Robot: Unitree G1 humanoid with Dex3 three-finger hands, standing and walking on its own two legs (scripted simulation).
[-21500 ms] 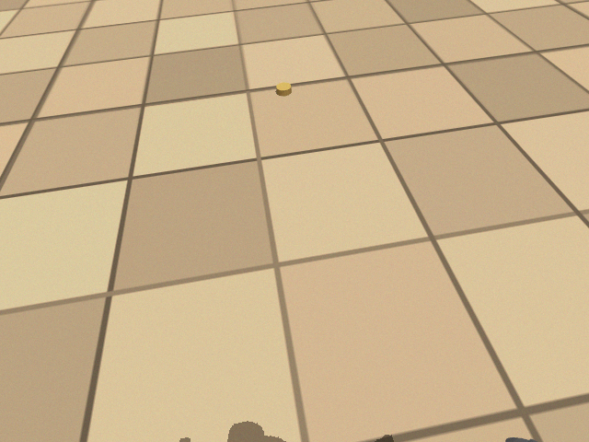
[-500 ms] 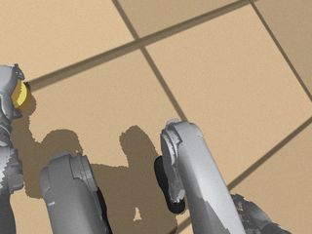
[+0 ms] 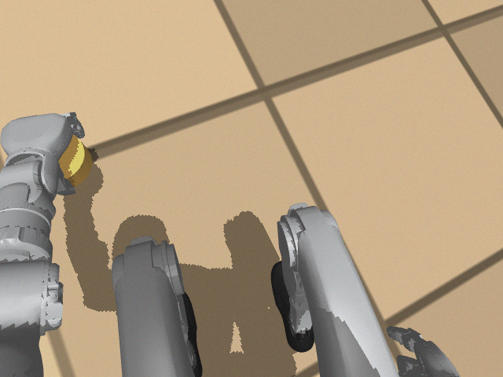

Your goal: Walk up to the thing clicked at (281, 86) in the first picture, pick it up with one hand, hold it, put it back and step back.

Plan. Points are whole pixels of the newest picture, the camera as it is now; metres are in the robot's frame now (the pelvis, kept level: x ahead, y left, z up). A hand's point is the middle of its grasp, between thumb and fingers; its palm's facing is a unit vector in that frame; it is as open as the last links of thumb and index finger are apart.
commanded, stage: lift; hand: left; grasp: from above
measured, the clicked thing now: (58, 160) +0.48 +0.29 -0.16
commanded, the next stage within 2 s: hold in 1.34 s
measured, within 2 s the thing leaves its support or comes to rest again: neither
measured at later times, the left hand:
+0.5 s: hand out of the picture +0.39 +0.27 +0.06, palm faces -0.41 -0.10 -0.90, open 11.1 cm
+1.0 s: hand out of the picture +0.35 +0.26 +0.23, palm faces -0.44 -0.11 -0.89, open 11.1 cm
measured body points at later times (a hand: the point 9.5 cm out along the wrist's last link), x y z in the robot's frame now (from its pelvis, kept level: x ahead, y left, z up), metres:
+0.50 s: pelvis +0.00 +0.00 +0.14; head +0.15 +0.03 +0.56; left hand +0.40 +0.28 +0.11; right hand +0.14 -0.26 +0.02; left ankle +0.08 +0.13 -0.33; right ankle +0.11 -0.13 -0.33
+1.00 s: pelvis +0.04 +0.00 +0.31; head +0.11 +0.01 +0.75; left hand +0.37 +0.26 +0.28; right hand +0.16 -0.26 +0.19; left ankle +0.08 +0.13 -0.33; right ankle +0.11 -0.13 -0.33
